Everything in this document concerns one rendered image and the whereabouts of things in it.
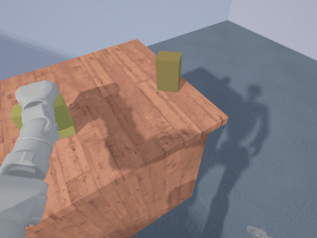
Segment robot left upper arm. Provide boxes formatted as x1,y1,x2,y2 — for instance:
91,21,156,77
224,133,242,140
0,175,49,238

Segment sponge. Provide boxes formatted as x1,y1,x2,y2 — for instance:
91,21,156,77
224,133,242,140
11,94,76,139

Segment left robot hand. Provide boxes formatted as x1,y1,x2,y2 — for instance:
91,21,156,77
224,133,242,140
15,80,60,130

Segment right robot hand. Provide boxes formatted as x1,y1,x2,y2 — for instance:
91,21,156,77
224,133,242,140
247,226,271,238

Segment table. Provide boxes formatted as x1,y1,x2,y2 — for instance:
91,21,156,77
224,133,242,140
0,39,229,238

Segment robot left forearm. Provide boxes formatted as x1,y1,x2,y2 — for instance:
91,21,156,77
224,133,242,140
0,98,59,180

